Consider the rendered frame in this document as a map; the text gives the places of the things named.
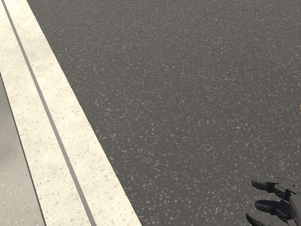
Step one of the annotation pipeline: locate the robot right hand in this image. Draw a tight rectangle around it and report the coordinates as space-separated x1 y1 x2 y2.
246 176 301 226

